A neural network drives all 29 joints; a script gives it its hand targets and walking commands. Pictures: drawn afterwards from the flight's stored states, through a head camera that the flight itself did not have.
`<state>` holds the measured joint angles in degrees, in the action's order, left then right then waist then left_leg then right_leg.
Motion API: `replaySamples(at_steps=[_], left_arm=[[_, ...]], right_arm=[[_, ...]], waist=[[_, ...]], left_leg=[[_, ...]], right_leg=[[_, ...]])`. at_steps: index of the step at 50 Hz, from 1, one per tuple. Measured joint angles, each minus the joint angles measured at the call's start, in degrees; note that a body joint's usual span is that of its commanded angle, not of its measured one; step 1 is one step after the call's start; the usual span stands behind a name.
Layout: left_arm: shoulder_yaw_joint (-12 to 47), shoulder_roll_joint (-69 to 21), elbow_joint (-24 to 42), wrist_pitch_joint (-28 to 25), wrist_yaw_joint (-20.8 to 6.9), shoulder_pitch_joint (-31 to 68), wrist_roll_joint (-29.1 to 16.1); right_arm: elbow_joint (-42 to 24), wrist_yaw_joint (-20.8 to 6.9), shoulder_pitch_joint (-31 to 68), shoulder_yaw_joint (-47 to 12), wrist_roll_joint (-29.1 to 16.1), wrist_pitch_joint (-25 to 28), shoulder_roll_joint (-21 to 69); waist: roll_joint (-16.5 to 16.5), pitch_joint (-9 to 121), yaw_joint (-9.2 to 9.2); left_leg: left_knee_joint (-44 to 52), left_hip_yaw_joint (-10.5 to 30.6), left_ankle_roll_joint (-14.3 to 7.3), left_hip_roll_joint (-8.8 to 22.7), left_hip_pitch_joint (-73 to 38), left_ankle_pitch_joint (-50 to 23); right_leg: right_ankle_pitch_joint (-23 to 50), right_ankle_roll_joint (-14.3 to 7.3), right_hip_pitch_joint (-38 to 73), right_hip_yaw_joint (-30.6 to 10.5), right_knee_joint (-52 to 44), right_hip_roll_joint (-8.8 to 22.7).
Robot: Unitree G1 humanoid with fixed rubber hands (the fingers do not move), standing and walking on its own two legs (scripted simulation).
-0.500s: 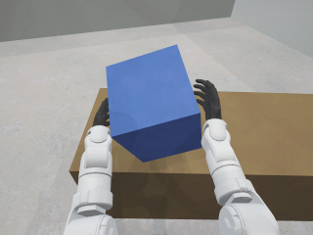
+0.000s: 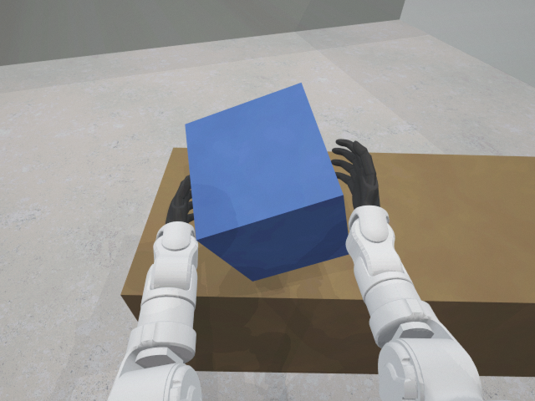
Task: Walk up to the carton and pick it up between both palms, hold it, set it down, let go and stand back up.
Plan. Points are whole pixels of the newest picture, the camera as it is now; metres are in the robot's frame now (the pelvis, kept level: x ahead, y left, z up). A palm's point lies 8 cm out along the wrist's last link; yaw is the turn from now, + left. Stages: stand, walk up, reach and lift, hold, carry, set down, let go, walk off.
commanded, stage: set down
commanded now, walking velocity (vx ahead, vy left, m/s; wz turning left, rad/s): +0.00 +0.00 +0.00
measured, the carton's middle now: (274, 194) +0.44 -0.01 +0.07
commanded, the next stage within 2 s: none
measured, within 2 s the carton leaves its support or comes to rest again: neither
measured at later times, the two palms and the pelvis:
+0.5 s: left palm (190, 224) +0.38 +0.13 +0.06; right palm (363, 197) +0.38 -0.15 +0.11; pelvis +0.00 -0.01 +0.00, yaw -1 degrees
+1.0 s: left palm (193, 227) +0.40 +0.14 +0.03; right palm (354, 201) +0.40 -0.14 +0.08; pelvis +0.02 +0.00 +0.00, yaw -2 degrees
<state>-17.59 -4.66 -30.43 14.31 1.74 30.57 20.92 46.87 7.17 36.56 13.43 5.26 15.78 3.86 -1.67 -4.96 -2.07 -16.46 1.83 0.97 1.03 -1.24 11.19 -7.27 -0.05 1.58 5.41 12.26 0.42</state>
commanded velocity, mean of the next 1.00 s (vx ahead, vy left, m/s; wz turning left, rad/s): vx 0.00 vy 0.00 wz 0.00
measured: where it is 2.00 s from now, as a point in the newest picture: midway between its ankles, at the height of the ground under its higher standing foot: outside the picture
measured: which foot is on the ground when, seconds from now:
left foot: down 0.00-1.00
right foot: down 0.00-1.00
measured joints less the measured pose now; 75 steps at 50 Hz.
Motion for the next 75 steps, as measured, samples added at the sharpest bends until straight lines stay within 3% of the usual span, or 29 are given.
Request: replaySamples(at_steps=[11,22,48,75], left_arm=[[-2.4,-0.1,-8.7,-5.3,1.4,2.8,-0.6],[-6.4,0.2,-15.1,-10.1,1.0,5.2,0.2],[-8.2,1.4,-24.3,-19.5,2.7,6.5,-1.1],[-12.6,2.5,-31.4,-25.9,3.2,12.3,0.8]], right_arm=[[5.4,-1.0,2.7,6.2,5.5,2.2,0.6],[7.5,-1.4,4.6,11.3,10.3,2.9,2.1],[11.6,-1.9,6.0,17.9,16.7,7.2,3.2],[12.8,-2.4,8.2,26.5,23.8,7.7,4.0]], waist=[[0.7,1.4,0.61],[0.9,2.6,0.76],[1.8,5.5,1.13],[1.5,7.8,1.15]], left_leg=[[0.3,-0.6,0.1,0.1,2.3,-0.6],[0.8,-0.9,0.3,0.5,3.8,-0.8],[-1.8,-1.6,0.2,0.5,10.8,1.0],[-3.0,-1.5,0.3,0.6,18.9,1.0]], right_leg=[[0.6,-0.1,-2.8,-0.6,0.1,-0.1],[0.3,-0.4,-4.9,-0.8,0.7,-0.4],[-0.6,0.0,-11.7,-1.4,2.2,-0.4],[-1.1,-0.2,-20.0,-1.2,4.3,-0.4]])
